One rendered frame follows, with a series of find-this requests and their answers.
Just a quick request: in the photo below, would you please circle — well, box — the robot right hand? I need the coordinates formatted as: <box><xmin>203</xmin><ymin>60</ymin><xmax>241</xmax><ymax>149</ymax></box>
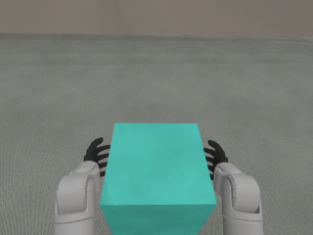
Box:
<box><xmin>203</xmin><ymin>140</ymin><xmax>228</xmax><ymax>180</ymax></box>

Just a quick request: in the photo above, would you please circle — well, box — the robot left hand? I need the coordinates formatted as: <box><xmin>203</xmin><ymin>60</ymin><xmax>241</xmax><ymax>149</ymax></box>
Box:
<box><xmin>83</xmin><ymin>137</ymin><xmax>111</xmax><ymax>177</ymax></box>

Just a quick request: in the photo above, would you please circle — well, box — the robot left forearm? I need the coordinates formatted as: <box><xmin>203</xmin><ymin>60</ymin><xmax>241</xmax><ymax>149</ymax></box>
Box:
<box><xmin>54</xmin><ymin>161</ymin><xmax>102</xmax><ymax>235</ymax></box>

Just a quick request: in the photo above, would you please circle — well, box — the robot right forearm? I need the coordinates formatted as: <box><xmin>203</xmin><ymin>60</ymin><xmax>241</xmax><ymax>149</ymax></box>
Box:
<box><xmin>213</xmin><ymin>163</ymin><xmax>264</xmax><ymax>235</ymax></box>

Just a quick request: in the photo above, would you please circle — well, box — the carton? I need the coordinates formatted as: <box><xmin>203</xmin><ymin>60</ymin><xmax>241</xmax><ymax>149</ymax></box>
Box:
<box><xmin>99</xmin><ymin>122</ymin><xmax>217</xmax><ymax>235</ymax></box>

